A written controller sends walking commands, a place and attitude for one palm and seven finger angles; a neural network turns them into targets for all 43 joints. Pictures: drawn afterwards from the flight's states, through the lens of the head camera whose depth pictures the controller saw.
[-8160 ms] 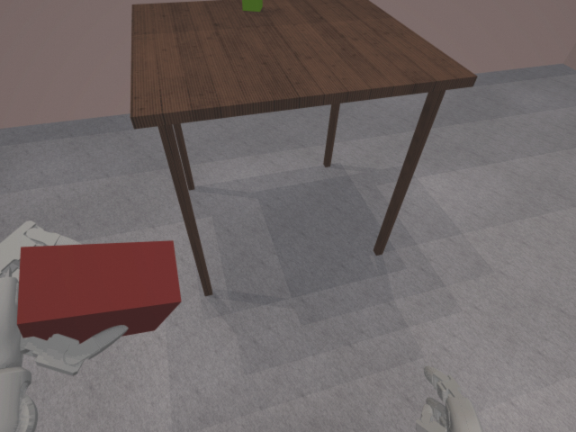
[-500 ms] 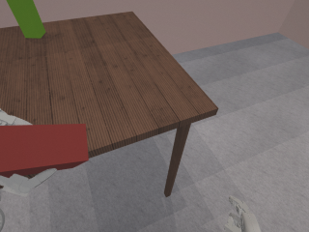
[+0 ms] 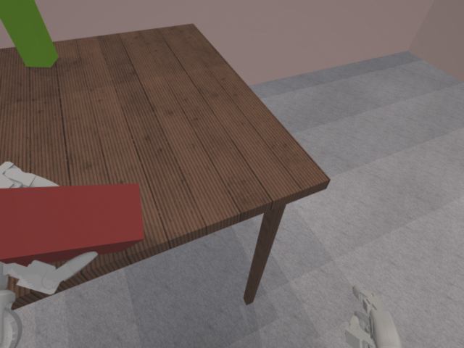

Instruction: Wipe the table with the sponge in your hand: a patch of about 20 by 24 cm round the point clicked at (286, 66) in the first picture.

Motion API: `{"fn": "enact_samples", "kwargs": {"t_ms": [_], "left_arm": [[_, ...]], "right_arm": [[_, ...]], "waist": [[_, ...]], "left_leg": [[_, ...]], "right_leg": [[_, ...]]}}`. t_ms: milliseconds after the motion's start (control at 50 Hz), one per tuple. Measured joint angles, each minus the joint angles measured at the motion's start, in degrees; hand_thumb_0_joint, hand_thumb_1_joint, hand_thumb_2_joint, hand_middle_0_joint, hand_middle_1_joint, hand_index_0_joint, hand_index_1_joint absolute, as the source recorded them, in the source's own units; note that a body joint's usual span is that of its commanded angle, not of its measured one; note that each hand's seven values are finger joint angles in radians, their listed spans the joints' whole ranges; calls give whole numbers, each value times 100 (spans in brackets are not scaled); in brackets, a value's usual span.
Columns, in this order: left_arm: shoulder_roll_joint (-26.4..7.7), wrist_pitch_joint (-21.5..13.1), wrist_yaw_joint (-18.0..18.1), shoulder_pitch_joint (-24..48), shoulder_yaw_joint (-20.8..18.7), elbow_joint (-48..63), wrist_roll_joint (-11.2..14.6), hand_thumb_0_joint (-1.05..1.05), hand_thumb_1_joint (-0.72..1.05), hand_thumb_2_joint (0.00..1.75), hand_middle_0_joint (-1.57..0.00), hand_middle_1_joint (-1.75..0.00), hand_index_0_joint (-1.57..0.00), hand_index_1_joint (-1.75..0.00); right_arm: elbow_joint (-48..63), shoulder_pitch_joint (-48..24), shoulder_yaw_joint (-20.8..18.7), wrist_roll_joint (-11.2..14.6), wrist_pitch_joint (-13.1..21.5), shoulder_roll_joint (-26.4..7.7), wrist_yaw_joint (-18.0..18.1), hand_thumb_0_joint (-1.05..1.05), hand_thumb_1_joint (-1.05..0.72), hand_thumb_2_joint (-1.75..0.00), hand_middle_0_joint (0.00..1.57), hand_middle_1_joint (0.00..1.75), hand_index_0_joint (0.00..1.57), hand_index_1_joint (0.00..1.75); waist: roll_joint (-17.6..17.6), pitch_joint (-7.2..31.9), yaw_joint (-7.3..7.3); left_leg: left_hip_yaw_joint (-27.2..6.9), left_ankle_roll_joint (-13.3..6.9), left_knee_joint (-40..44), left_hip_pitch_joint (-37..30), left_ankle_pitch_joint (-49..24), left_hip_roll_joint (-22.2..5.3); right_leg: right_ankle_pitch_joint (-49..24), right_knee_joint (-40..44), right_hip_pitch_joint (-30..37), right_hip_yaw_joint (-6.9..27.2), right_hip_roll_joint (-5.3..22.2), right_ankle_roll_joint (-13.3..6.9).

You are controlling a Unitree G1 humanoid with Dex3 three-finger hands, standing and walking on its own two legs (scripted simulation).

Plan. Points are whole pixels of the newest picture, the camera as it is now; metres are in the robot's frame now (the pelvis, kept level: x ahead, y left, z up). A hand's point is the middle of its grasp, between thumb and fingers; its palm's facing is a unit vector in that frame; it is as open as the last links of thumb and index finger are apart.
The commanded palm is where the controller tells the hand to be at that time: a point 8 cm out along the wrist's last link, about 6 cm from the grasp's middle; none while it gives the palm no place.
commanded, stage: come to a stop and stand still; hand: left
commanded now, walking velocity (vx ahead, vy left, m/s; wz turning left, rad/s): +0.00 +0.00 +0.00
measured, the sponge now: (94, 225) +0.23 +0.20 +0.16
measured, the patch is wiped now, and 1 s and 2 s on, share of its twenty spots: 0.00 0.00 0.00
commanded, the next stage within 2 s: look again from close up in 0.60 s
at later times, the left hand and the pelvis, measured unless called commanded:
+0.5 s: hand (35, 209) +0.23 +0.27 +0.17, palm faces +0.42 -0.85 -0.32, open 10.5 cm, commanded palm +0.18 +0.31 +0.18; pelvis +0.02 +0.03 +0.01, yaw -1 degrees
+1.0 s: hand (48, 187) +0.27 +0.27 +0.18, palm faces +0.35 -0.88 -0.34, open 10.5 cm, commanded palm +0.21 +0.31 +0.18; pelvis +0.03 +0.04 +0.01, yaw -3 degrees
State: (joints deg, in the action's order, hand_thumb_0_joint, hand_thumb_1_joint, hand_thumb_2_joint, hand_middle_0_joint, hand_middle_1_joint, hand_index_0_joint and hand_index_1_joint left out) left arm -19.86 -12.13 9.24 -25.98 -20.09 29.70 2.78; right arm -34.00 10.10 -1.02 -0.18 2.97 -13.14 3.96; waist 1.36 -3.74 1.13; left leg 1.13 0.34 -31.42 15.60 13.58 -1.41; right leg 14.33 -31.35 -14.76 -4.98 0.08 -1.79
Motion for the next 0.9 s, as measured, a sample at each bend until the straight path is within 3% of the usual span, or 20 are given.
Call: {"fn": "enact_samples", "kwargs": {"t_ms": [100,300,520,700,740,780,840,900], "left_arm": [[-37,97,-14,184,-56,-230,-25,-1,-53,100,-68,-134,-71,-134],[172,249,-60,208,121,-449,-36,-1,-53,100,-68,-134,-71,-134],[91,275,-100,130,104,-521,75,-1,-53,100,-68,-134,-71,-134],[127,265,-79,87,102,-522,92,-1,-53,100,-68,-134,-71,-134],[-281,115,-341,874,-62,-749,-184,-1,-54,100,-69,-134,-71,-134],[-532,-49,-377,1575,-304,-1256,-152,-1,-54,100,-69,-134,-71,-134],[-434,-5,-277,1517,-496,-1317,-37,-1,-54,101,-69,-134,-71,-134],[-158,-17,-282,750,-218,-865,6,-1,-54,101,-68,-134,-71,-134]], "right_arm": [[122,112,131,22,129,162,1,1,-91,-90,20,30,20,30],[-36,323,378,-24,215,386,-135,1,-90,-90,21,30,20,30],[-109,346,267,28,78,237,-90,1,-90,-90,21,30,20,30],[-58,258,159,53,35,112,-44,1,-90,-90,21,30,20,30],[-4,348,106,5,203,117,-43,1,-90,-90,20,30,20,30],[-67,224,124,78,252,136,-154,1,-90,-90,20,30,20,30],[51,68,136,93,322,105,-347,1,-90,-90,21,30,20,30],[177,62,134,87,396,97,-416,1,-90,-90,21,30,20,30]], "waist": [[83,138,55],[-134,336,50],[-180,377,-34],[-174,409,-5],[-120,311,219],[-27,195,329],[-75,120,209],[-110,135,40]], "left_leg": [[83,-82,222,-50,-133,67],[84,-142,488,-142,-216,37],[135,-193,704,-314,-227,114],[114,-176,734,-357,-178,106],[42,-168,530,-150,-132,58],[80,-152,477,-86,-136,47],[222,-170,404,-81,-73,17],[353,-221,412,-139,-1,33]], "right_leg": [[-170,249,45,82,56,90],[-487,937,331,84,-3,165],[-477,1089,463,133,65,228],[-427,1130,517,116,53,218],[-414,1050,393,43,10,202],[-378,882,251,81,7,153],[-352,780,177,225,-12,175],[-321,763,179,358,6,232]]}}
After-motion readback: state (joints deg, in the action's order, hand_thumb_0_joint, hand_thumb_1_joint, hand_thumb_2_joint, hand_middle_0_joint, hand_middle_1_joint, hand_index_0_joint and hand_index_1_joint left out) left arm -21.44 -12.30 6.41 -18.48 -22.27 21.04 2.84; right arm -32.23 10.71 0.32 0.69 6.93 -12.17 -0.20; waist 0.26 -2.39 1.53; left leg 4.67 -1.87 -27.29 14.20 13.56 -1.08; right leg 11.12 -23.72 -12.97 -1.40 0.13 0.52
